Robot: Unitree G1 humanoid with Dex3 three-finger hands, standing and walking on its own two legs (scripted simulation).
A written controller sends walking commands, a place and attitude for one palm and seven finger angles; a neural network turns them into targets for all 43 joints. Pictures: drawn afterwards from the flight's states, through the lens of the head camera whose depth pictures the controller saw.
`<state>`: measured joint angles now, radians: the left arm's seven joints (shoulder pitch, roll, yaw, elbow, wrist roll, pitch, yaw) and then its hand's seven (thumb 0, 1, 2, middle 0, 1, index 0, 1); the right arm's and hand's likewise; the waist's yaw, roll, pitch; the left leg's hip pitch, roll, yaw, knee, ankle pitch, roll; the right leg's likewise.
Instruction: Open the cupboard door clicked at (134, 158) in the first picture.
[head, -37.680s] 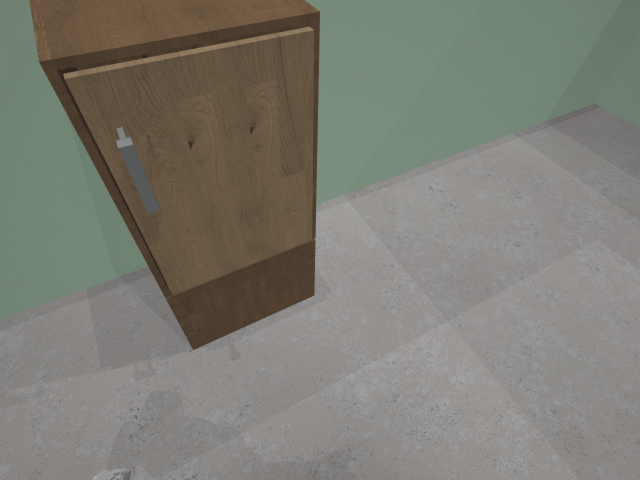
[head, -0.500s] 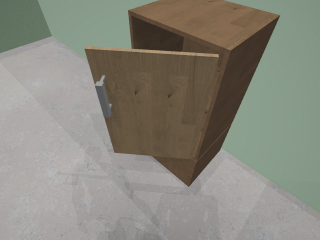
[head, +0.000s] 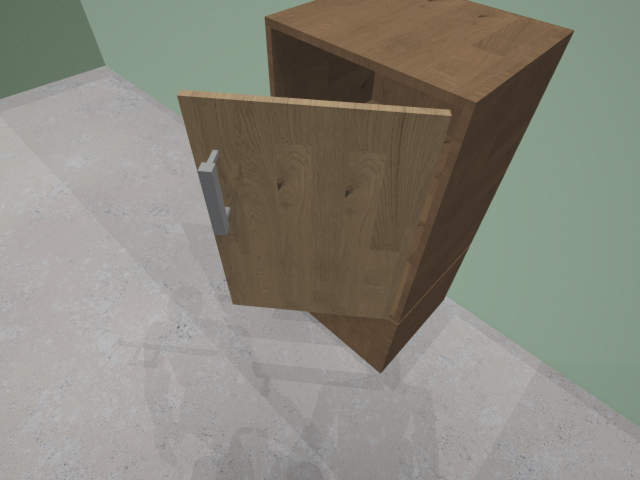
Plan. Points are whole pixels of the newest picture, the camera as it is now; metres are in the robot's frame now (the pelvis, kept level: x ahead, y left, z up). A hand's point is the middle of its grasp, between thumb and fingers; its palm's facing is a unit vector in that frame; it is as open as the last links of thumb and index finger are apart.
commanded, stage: look again from close up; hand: left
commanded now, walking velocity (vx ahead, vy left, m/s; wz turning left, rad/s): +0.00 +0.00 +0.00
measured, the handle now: (218, 193) +0.57 +0.22 +0.01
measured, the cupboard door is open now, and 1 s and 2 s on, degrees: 38 38 38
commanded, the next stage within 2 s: raise the hand with hooked fingers in 0.36 s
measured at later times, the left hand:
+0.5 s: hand out of the picture -0.01 +0.17 -0.18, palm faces +0.06 -0.98 -0.18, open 7.3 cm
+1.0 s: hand out of the picture +0.12 +0.20 -0.06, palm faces +0.15 -0.99 -0.05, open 9.3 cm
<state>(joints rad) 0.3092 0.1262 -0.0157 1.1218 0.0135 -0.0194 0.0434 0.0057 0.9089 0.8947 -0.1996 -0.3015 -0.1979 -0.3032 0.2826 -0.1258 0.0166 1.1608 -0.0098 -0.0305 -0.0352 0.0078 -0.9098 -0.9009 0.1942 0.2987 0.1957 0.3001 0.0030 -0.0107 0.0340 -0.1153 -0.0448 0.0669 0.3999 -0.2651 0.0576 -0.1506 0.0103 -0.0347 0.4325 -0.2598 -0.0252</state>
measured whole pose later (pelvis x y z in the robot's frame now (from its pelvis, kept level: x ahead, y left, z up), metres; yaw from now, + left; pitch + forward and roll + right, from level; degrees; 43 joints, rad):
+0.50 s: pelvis +0.00 +0.01 +0.00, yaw +0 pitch -1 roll +0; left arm 0.36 0.13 -0.01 0.98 -0.02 0.05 0.06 0.02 0.92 0.89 -0.20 -0.30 -0.20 -0.30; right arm 0.31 -0.12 0.02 1.11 0.00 -0.03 -0.04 0.01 -0.91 -0.90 0.20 0.30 0.20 0.30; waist 0.00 -0.01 0.04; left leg -0.15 -0.05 0.07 0.43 -0.28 0.06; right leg -0.17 0.01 -0.04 0.44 -0.26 -0.02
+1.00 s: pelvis -0.04 -0.03 -0.08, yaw +3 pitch +12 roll -1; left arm 0.48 0.24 0.22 0.11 -0.27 -0.50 -0.30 0.02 0.47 0.71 -0.24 -0.58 -0.23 -0.58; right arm 0.14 -0.28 -0.05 0.45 0.01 -0.21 -0.01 0.01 -0.91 -0.90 0.19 0.30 0.20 0.30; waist 0.04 -0.05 -0.12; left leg -0.81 0.00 0.00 1.11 -0.52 0.02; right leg -0.79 0.02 -0.12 1.08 -0.51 -0.08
